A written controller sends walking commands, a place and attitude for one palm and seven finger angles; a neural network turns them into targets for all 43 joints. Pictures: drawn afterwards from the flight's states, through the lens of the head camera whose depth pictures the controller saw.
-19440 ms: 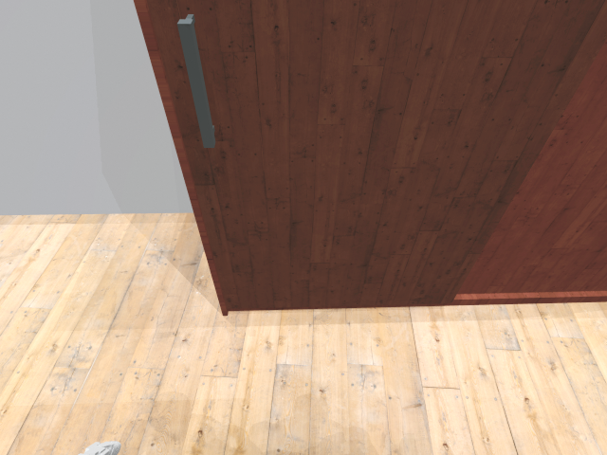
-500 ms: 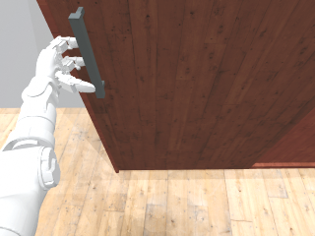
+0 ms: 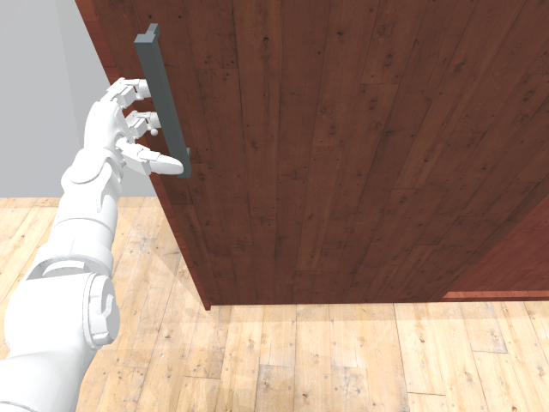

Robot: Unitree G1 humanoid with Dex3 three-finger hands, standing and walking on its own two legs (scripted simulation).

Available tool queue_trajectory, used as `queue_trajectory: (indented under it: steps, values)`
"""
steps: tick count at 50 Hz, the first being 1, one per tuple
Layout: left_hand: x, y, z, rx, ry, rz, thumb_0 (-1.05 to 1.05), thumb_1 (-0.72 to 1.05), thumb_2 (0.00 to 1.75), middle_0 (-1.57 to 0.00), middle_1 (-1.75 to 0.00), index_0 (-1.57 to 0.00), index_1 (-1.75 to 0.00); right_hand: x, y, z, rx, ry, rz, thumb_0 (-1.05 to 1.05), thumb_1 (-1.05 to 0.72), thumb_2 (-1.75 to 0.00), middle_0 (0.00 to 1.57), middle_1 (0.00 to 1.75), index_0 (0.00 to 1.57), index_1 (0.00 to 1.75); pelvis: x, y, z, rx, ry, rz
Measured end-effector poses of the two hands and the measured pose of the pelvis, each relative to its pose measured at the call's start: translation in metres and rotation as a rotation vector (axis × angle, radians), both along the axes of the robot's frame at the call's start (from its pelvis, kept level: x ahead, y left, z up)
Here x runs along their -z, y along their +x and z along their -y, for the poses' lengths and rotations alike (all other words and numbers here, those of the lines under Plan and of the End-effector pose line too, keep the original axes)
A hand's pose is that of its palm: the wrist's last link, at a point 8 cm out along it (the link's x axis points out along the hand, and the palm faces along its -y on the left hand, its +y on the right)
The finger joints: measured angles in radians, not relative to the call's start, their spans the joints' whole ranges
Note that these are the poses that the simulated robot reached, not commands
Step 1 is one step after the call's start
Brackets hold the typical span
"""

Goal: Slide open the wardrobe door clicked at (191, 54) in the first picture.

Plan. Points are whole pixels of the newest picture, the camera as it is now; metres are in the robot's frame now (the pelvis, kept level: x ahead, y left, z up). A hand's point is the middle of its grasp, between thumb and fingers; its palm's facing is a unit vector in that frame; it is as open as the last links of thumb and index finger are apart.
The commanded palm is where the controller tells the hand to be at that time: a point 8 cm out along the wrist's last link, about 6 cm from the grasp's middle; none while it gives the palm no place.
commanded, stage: slide the fingers in behind the handle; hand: left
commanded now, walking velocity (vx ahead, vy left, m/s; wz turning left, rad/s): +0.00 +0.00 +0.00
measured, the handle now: (171, 110) +0.53 +0.14 +0.16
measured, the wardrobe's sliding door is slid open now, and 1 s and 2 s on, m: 0.00 0.00 0.00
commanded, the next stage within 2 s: grip the handle and tug to test in 1.42 s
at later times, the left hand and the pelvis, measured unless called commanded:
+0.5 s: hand (171, 131) +0.47 +0.14 +0.16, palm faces -0.04 -1.00 -0.01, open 14.0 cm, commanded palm +0.44 +0.19 +0.16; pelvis +0.01 +0.00 +0.00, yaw +0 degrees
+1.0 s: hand (179, 132) +0.46 +0.12 +0.17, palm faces -0.01 -1.00 -0.02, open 14.2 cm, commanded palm +0.44 +0.17 +0.16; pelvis +0.00 -0.01 +0.00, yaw +1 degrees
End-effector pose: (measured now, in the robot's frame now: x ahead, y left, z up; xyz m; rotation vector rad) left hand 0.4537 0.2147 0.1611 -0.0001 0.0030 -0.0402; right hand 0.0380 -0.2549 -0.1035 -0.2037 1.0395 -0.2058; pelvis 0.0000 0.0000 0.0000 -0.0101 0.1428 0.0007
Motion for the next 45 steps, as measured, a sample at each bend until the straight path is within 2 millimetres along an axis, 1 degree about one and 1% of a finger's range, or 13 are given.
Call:
queue_trajectory:
  steps: [7,12,20,24,28,33,40,45]
  values:
    - [0.001,-0.002,0.005,-0.009,0.008,-0.006,-0.01,-0.51,0.30,-0.31,-1.20,-0.30,-1.20,-0.002,0.020,-0.005,-0.034,0.001,0.040,0.01,-0.90,-0.90,0.20,0.30,0.21,0.30,0.000,0.000,-0.001,-0.012,0.000,0.010]
    - [-0.002,0.002,0.011,0.000,0.008,0.000,-0.01,-0.51,0.30,-0.30,-1.20,-0.30,-1.20,-0.002,0.027,-0.004,-0.046,0.000,0.049,0.01,-0.90,-0.90,0.20,0.30,0.21,0.30,-0.001,0.002,0.000,-0.016,0.001,0.007]
    - [-0.002,0.004,0.020,0.000,0.004,0.001,-0.01,-0.50,0.30,-0.30,-1.20,-0.30,-1.20,-0.002,0.024,0.001,-0.029,0.004,0.033,0.01,-0.90,-0.90,0.20,0.30,0.21,0.30,-0.001,0.005,0.002,-0.008,0.003,0.005]
    - [0.000,0.003,0.023,-0.003,0.006,-0.002,-0.01,-0.50,0.30,-0.30,-1.20,-0.30,-1.20,-0.001,0.020,0.004,-0.018,0.006,0.020,0.01,-0.90,-0.90,0.20,0.30,0.21,0.30,-0.002,0.006,0.004,-0.005,0.003,0.009]
    - [-0.002,-0.001,0.027,-0.004,0.010,0.014,-0.01,-0.50,0.30,-0.30,-1.20,-0.30,-1.20,0.000,0.018,0.006,-0.011,0.011,0.016,0.01,-0.90,-0.90,0.20,0.30,0.21,0.30,-0.003,0.007,0.006,-0.003,0.004,0.016]
    - [-0.005,-0.008,0.035,0.000,0.009,0.013,-0.01,-0.50,0.30,-0.30,-1.20,-0.30,-1.20,0.001,0.021,0.006,-0.016,0.021,0.024,0.01,-0.90,-0.90,0.20,0.30,0.21,0.30,-0.004,0.006,0.008,-0.006,0.006,0.029]
    - [-0.006,-0.009,0.037,-0.028,0.010,-0.003,-0.01,-0.51,0.30,-0.28,-1.19,-0.27,-1.20,-0.001,0.029,0.008,-0.024,0.023,0.063,0.01,-0.90,-0.90,0.20,0.30,0.21,0.30,-0.004,0.001,0.012,-0.006,0.009,0.038]
    - [-0.006,-0.009,0.038,-0.028,0.017,0.000,-0.01,-0.50,0.30,-0.27,-1.19,-0.26,-1.20,-0.001,0.030,0.009,-0.033,0.020,0.067,0.01,-0.90,-0.90,0.20,0.30,0.21,0.30,-0.004,-0.001,0.013,-0.012,0.010,0.035]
